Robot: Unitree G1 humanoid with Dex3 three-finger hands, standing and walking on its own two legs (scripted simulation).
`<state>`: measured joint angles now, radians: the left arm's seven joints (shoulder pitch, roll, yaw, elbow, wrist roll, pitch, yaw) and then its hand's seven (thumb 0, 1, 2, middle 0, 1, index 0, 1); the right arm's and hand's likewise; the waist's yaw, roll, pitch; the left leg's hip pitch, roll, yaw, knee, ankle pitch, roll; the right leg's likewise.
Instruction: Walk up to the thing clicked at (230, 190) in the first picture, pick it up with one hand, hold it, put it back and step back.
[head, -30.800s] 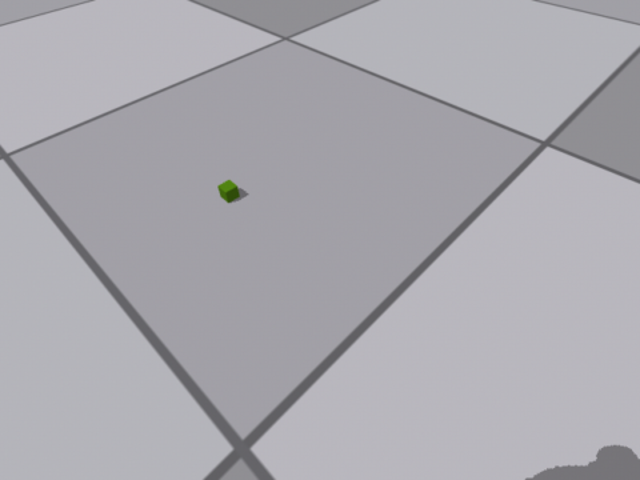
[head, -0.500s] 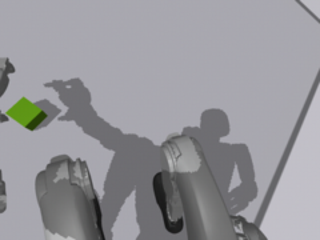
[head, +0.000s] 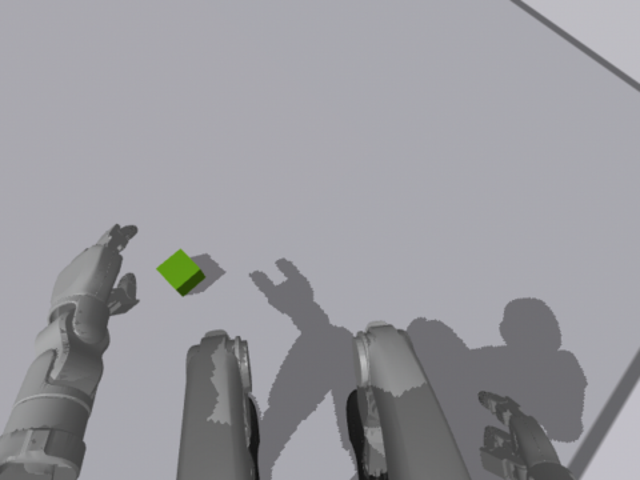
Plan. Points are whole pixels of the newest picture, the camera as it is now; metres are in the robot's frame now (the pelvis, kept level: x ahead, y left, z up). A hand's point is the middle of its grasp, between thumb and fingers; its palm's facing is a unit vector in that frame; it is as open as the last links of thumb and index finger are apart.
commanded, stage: home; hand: left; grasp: from above
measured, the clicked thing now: (181, 273) +0.49 +0.26 -0.44
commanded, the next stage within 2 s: none
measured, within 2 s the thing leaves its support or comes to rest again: neither
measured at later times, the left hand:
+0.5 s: hand (75, 351) +0.27 +0.21 +0.10, palm faces +0.09 -0.96 -0.27, open 7.4 cm
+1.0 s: hand out of the picture +0.23 +0.20 +0.19, palm faces +0.17 -0.97 -0.19, open 7.4 cm
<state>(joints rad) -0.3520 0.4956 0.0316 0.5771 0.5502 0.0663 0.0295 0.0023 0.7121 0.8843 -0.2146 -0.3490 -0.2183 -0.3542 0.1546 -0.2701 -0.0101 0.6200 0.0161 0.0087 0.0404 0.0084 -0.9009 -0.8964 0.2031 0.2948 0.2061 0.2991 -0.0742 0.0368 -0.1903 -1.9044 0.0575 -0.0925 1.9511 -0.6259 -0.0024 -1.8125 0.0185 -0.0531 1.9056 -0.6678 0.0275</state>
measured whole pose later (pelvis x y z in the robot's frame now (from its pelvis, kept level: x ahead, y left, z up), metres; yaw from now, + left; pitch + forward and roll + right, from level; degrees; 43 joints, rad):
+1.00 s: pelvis +0.09 +0.01 +0.24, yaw +7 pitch +11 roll -3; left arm 0.51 0.22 0.04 -0.13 -0.06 0.45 0.02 0.01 0.91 0.90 -0.20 -0.30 -0.20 -0.30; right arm 0.28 -0.22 0.04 0.51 0.01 -0.21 -0.18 0.01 -0.90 -0.90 0.20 0.30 0.21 0.30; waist -0.04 0.04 -0.17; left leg -0.72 0.03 -0.05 1.01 -0.48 -0.01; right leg -0.62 -0.01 -0.06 0.94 -0.51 0.02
